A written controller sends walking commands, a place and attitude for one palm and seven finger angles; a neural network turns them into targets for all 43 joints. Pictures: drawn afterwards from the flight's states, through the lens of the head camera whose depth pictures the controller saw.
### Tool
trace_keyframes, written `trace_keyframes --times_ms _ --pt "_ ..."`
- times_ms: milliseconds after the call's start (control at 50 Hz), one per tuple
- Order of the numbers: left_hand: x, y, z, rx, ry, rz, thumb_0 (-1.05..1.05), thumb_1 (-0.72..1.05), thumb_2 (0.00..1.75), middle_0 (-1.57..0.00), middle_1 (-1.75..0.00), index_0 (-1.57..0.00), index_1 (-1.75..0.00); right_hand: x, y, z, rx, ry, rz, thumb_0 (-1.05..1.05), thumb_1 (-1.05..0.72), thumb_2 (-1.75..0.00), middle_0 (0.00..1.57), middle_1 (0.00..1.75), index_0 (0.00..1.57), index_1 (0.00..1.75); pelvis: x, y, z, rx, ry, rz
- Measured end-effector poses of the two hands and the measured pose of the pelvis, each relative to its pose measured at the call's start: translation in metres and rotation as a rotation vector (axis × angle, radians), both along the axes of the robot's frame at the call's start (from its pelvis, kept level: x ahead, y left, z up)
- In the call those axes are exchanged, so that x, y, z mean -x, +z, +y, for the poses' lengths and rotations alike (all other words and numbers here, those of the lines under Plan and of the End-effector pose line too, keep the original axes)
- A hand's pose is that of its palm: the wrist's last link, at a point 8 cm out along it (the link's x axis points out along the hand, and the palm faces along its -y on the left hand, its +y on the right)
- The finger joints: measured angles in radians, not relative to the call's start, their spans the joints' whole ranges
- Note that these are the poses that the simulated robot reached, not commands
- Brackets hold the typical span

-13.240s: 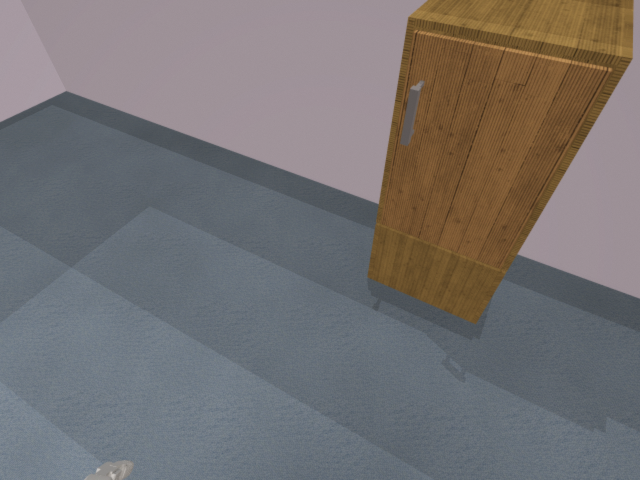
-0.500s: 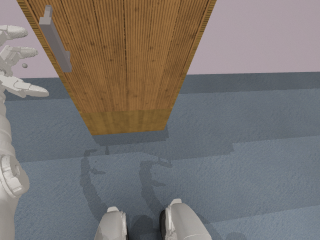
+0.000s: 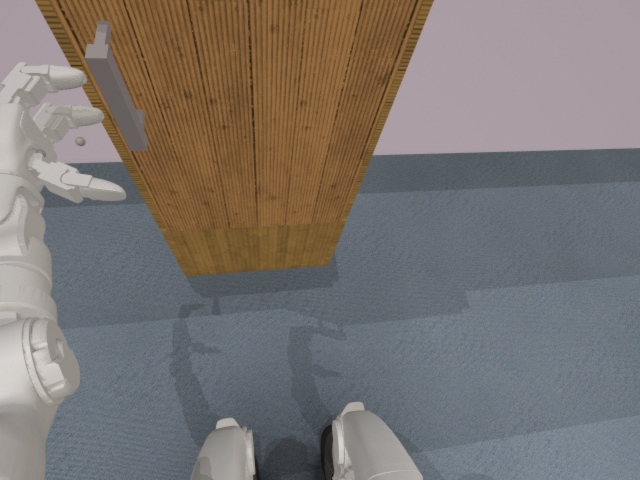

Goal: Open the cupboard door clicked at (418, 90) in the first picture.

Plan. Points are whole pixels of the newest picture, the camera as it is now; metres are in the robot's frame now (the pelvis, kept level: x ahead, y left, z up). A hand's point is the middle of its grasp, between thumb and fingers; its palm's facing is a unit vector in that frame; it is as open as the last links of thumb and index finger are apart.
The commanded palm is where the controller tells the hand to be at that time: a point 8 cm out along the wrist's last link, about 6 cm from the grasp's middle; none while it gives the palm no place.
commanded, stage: slide the fingers in behind the handle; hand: left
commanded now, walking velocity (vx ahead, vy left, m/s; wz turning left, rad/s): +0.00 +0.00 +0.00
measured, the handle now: (122, 92) +0.57 +0.20 +0.07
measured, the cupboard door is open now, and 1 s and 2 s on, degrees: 0 1 2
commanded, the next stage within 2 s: move the hooked fingers beside the handle in 1.18 s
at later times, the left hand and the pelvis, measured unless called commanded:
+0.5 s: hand (109, 146) +0.49 +0.21 +0.06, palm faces +0.05 -1.00 -0.03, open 14.1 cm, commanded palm +0.47 +0.24 +0.07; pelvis +0.01 +0.00 +0.00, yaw +0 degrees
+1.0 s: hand (114, 151) +0.49 +0.20 +0.06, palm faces +0.08 -1.00 -0.04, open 14.4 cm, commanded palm +0.47 +0.22 +0.07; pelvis +0.00 -0.01 +0.00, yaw +3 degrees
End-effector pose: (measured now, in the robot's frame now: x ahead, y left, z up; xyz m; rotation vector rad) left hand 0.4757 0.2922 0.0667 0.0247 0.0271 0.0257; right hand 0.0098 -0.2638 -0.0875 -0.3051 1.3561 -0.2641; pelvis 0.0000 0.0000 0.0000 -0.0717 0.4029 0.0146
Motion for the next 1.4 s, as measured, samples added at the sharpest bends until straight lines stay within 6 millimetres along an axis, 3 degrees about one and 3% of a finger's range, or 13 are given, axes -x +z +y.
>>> trace_keyframes --times_ms 320,900,1280,1400 --pt "0.001 0.000 -0.027 0.020 -0.006 -0.001 -0.01 -0.50 0.30 -0.30 -1.20 -0.30 -1.20 -0.009 -0.004 0.006 -0.039 0.002 -0.019 0.01 -0.91 -0.90 0.21 0.30 0.20 0.30 -0.005 0.003 0.000 -0.008 0.001 -0.011" --pt "0.017 0.000 -0.039 -0.008 0.060 0.002 -0.01 -0.50 0.30 -0.22 -1.21 -0.21 -1.19 -0.021 -0.011 -0.007 -0.055 0.064 -0.015 0.01 -0.91 -0.90 0.21 0.30 0.20 0.30 -0.003 0.003 -0.011 -0.015 0.038 -0.024" --pt "0.013 0.000 -0.039 -0.008 0.041 0.000 -0.01 -0.50 0.30 -0.21 -1.23 -0.23 -1.19 -0.023 -0.012 -0.003 -0.060 0.067 -0.015 0.01 -0.91 -0.90 0.21 0.30 0.20 0.30 -0.004 0.003 -0.008 -0.013 0.040 -0.020" --pt "0.006 0.002 -0.051 -0.013 -0.013 -0.008 -0.01 -0.50 0.30 -0.21 -1.21 -0.25 -1.19 -0.022 -0.012 -0.001 -0.060 0.055 -0.017 0.01 -0.91 -0.90 0.21 0.30 0.20 0.30 -0.005 0.003 -0.006 -0.012 0.035 -0.016"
